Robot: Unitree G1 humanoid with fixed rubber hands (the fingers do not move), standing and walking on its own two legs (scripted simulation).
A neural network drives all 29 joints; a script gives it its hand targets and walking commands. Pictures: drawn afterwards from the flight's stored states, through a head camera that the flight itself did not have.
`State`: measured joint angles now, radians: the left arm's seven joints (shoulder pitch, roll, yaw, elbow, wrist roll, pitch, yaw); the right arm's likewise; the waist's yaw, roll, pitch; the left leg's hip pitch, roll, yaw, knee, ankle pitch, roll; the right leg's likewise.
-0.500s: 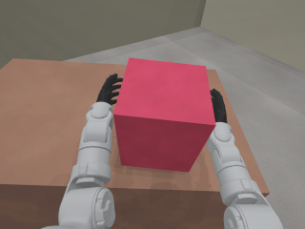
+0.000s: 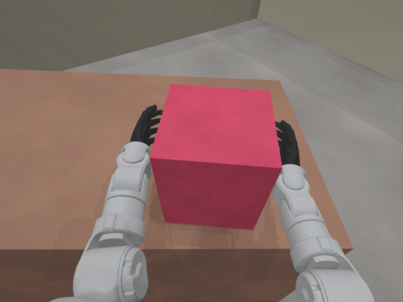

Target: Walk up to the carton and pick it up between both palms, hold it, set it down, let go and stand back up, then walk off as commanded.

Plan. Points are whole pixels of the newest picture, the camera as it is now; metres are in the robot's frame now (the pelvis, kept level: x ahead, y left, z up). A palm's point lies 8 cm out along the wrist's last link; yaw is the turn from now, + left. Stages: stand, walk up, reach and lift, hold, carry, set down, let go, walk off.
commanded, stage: set down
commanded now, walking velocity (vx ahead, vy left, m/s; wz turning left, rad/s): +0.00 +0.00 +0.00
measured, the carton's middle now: (213, 160) +0.40 -0.05 +0.06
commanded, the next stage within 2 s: none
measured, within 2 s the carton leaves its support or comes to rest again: rests again in 0.92 s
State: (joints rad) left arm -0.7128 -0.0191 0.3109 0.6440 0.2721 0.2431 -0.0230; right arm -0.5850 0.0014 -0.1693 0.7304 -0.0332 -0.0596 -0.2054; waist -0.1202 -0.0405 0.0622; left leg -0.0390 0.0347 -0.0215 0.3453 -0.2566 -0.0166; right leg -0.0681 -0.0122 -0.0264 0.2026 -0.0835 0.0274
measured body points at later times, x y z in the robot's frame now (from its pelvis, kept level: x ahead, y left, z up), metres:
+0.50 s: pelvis +0.00 +0.00 +0.00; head +0.02 +0.03 +0.45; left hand +0.44 +0.09 +0.08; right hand +0.37 -0.21 +0.08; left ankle -0.04 +0.12 -0.75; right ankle +0.02 -0.14 -0.75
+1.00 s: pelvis +0.00 +0.00 +0.00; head +0.03 +0.02 +0.45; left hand +0.43 +0.08 +0.06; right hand +0.36 -0.21 +0.05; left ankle -0.04 +0.12 -0.75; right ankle +0.02 -0.14 -0.75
